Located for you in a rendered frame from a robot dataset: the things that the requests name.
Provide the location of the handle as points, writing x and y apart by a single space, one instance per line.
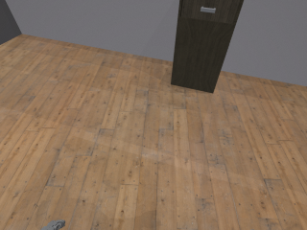
203 9

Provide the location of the cabinet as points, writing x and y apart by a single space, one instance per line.
200 50

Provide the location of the robot left hand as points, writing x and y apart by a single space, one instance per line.
54 225

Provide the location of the drawer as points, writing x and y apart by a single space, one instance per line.
225 10

